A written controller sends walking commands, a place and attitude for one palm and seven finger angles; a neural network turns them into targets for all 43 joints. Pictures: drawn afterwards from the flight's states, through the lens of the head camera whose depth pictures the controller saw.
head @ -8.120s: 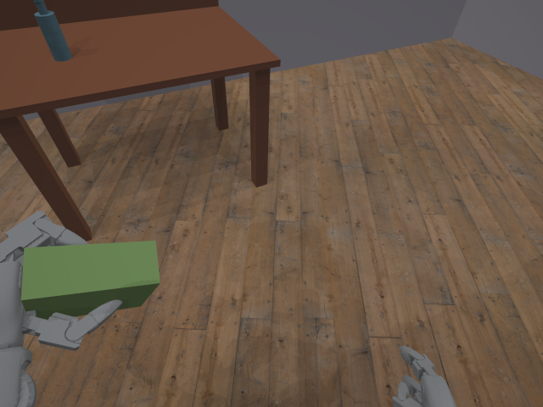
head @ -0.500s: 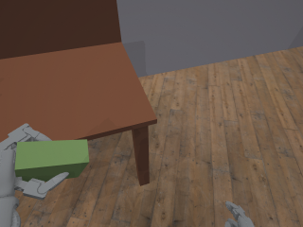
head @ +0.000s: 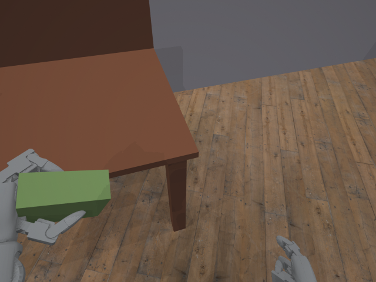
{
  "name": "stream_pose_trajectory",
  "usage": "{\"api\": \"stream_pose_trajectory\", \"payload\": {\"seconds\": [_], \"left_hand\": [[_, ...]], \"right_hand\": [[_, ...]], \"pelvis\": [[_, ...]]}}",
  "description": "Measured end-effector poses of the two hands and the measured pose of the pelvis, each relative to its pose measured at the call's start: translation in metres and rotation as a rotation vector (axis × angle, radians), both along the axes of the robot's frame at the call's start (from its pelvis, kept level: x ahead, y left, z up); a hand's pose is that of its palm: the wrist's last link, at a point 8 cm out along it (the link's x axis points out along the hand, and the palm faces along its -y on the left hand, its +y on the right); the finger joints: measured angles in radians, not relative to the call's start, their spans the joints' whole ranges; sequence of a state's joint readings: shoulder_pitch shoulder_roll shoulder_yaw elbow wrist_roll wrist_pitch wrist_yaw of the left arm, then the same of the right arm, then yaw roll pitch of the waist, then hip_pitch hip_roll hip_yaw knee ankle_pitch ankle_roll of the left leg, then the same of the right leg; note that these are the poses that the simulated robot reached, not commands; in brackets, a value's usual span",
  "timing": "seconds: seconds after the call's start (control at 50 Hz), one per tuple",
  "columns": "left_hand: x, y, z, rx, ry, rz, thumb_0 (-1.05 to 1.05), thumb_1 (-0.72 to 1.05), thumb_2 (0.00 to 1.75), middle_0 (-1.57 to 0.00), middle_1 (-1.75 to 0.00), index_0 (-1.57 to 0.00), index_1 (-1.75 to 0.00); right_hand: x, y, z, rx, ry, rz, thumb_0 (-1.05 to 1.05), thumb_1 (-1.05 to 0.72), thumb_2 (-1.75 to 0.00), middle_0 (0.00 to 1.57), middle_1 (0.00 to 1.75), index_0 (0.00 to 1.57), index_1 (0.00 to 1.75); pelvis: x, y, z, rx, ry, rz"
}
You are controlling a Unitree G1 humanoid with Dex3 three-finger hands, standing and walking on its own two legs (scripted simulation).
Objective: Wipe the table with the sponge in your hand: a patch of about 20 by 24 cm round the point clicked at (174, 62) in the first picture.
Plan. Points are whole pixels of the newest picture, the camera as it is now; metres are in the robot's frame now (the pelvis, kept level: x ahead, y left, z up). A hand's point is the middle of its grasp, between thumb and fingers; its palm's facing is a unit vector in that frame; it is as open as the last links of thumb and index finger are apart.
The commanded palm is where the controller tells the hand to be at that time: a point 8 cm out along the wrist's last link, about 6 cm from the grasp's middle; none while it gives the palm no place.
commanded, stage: come to a stop and stand still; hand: left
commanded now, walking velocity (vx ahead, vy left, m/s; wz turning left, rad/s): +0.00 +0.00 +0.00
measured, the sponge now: (77, 196) +0.22 +0.21 +0.13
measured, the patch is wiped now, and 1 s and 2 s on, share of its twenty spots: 0.00 0.00 0.00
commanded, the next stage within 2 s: look again from close up in 0.08 s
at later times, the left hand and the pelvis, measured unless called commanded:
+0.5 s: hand (70, 192) +0.23 +0.22 +0.14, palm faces +0.24 -0.88 -0.42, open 9.4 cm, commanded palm +0.17 +0.28 +0.17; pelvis +0.00 +0.01 +0.00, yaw -2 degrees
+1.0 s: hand (44, 159) +0.28 +0.28 +0.15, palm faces +0.35 -0.84 -0.42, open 9.4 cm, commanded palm +0.23 +0.32 +0.17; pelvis +0.05 +0.05 -0.02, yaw -4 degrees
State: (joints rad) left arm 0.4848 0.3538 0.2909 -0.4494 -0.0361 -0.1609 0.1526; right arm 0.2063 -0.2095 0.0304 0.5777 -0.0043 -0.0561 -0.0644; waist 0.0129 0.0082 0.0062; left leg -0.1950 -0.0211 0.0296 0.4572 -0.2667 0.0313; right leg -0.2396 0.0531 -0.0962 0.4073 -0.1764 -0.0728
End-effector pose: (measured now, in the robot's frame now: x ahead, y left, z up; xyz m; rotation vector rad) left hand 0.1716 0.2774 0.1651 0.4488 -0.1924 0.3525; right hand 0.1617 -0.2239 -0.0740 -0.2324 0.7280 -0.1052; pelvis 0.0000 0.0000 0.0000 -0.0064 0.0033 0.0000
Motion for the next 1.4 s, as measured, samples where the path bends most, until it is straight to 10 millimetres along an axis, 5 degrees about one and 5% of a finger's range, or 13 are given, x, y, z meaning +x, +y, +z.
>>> {"api": "stream_pose_trajectory", "payload": {"seconds": [0.18, 0.32, 0.46, 0.52, 0.72, 0.84, 0.96, 1.08, 1.2, 1.32, 1.4], "left_hand": [[0.000, -0.002, 0.004, 0.007, -0.013, -0.002, -0.01, -0.43, 1.00, -0.82, -1.34, -0.83, -1.33], [0.032, 0.035, 0.047, 0.151, -0.223, 0.048, -0.01, -0.43, 1.00, -0.82, -1.34, -0.83, -1.33], [0.024, -0.014, 0.002, 0.029, -0.021, -0.110, -0.01, -0.43, 1.00, -0.82, -1.34, -0.83, -1.33], [0.022, -0.015, -0.011, 0.032, 0.054, -0.143, -0.01, -0.43, 1.00, -0.82, -1.34, -0.83, -1.34], [0.028, 0.028, 0.024, 0.094, -0.115, -0.015, -0.01, -0.43, 1.00, -0.82, -1.34, -0.83, -1.34], [0.033, 0.030, 0.011, 0.036, -0.127, -0.060, -0.01, -0.43, 1.00, -0.82, -1.35, -0.82, -1.34], [0.060, 0.047, -0.006, 0.037, -0.059, -0.050, -0.01, -0.43, 1.00, -0.82, -1.35, -0.82, -1.34], [0.095, 0.039, 0.014, 0.103, -0.104, -0.105, -0.01, -0.43, 1.00, -0.82, -1.35, -0.82, -1.35], [0.096, 0.045, 0.018, 0.120, -0.122, -0.144, -0.01, -0.43, 1.00, -0.81, -1.35, -0.82, -1.35], [0.113, 0.075, 0.016, 0.117, -0.077, -0.115, -0.01, -0.43, 1.00, -0.81, -1.35, -0.82, -1.35], [0.136, 0.100, 0.014, 0.119, -0.130, -0.133, -0.01, -0.43, 1.00, -0.81, -1.35, -0.82, -1.35]], "right_hand": [[-0.002, -0.002, -0.001, 0.004, 0.003, -0.004, 0.01, -0.90, -0.90, 0.20, 0.30, 0.20, 0.30], [-0.010, 0.005, -0.011, 0.034, 0.019, 0.096, 0.01, -0.90, -0.90, 0.20, 0.30, 0.20, 0.30], [-0.024, -0.006, -0.014, 0.035, 0.051, 0.007, 0.01, -0.90, -0.90, 0.20, 0.30, 0.20, 0.30], [-0.024, -0.008, -0.013, 0.002, 0.075, -0.013, 0.01, -0.90, -0.90, 0.20, 0.30, 0.20, 0.30], [0.015, 0.006, 0.001, -0.026, -0.022, 0.024, 0.01, -0.90, -0.90, 0.20, 0.30, 0.20, 0.30], [0.036, 0.020, 0.007, -0.022, -0.085, 0.008, 0.01, -0.90, -0.90, 0.20, 0.30, 0.20, 0.30], [0.044, 0.037, 0.001, -0.009, -0.083, -0.011, 0.01, -0.90, -0.90, 0.20, 0.30, 0.20, 0.30], [0.044, 0.049, -0.021, 0.046, -0.022, -0.006, 0.01, -0.90, -0.90, 0.20, 0.30, 0.20, 0.30], [0.045, 0.047, -0.027, 0.042, 0.088, -0.044, 0.01, -0.90, -0.90, 0.20, 0.30, 0.20, 0.30], [0.059, 0.053, -0.018, -0.020, 0.094, -0.096, 0.01, -0.90, -0.90, 0.20, 0.30, 0.20, 0.30], [0.082, 0.069, -0.021, -0.050, 0.011, -0.138, 0.01, -0.90, -0.90, 0.20, 0.30, 0.20, 0.30]], "pelvis": [[-0.001, -0.002, 0.000, 0.000, -0.001, 0.001], [-0.012, -0.010, -0.006, -0.003, 0.028, 0.010], [0.000, 0.004, -0.002, -0.004, 0.027, -0.032], [0.003, 0.006, -0.002, -0.003, 0.024, -0.027], [0.012, 0.018, -0.004, -0.012, 0.016, -0.015], [0.026, 0.035, -0.011, -0.019, 0.013, -0.029], [0.039, 0.047, -0.016, 0.015, 0.002, -0.066], [0.057, 0.053, -0.020, -0.008, -0.008, -0.044], [0.073, 0.061, -0.018, -0.014, -0.010, -0.059], [0.096, 0.089, -0.011, 0.018, -0.036, -0.081], [0.112, 0.118, -0.024, 0.013, -0.056, -0.084]]}}
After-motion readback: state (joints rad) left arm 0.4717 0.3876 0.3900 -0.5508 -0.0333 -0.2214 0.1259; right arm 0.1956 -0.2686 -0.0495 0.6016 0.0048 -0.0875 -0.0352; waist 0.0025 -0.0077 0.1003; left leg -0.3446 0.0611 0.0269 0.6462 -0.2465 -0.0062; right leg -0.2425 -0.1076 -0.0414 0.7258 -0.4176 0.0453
